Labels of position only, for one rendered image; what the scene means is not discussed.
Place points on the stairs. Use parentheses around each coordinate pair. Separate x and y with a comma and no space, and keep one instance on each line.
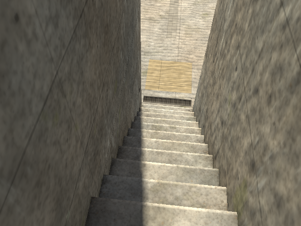
(163,176)

